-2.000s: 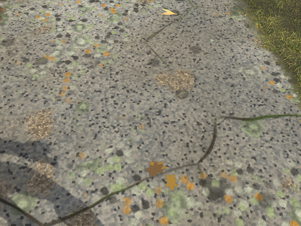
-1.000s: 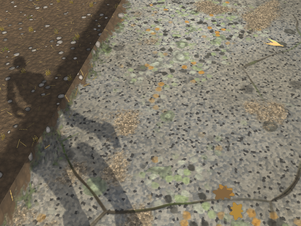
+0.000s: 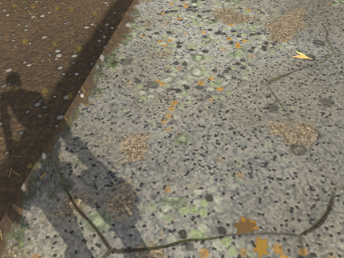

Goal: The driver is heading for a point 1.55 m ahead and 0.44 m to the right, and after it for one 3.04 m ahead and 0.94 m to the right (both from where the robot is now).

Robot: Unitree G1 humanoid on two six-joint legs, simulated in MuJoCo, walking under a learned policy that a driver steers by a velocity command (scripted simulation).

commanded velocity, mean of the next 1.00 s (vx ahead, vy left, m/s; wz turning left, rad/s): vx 0.15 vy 0.00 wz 0.00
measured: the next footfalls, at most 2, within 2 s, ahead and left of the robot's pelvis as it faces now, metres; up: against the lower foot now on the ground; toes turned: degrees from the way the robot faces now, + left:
left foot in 0.38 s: +0.13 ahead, +0.10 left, +0.00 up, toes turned +0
right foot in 0.76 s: +0.20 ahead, -0.16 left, +0.00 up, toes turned -3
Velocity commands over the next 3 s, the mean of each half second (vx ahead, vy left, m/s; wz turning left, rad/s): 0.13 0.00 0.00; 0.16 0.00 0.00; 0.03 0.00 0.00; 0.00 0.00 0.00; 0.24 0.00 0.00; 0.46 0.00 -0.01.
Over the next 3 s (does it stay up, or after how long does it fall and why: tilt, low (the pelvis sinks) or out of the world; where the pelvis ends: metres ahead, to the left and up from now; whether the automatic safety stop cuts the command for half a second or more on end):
stays up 0.55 -0.02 -0.02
